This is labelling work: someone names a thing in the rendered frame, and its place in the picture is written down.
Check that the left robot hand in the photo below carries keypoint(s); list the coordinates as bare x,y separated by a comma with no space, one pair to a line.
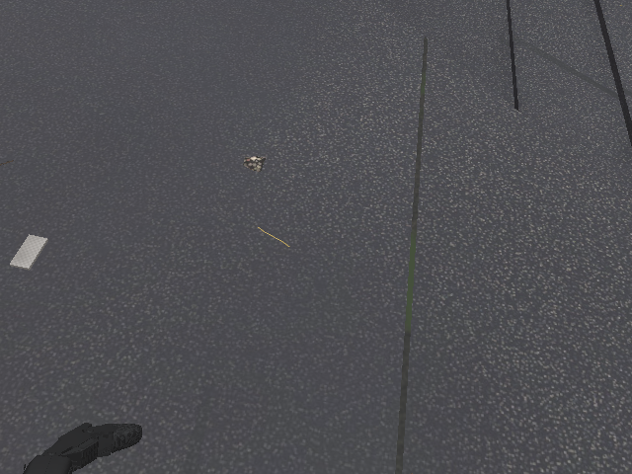
83,445

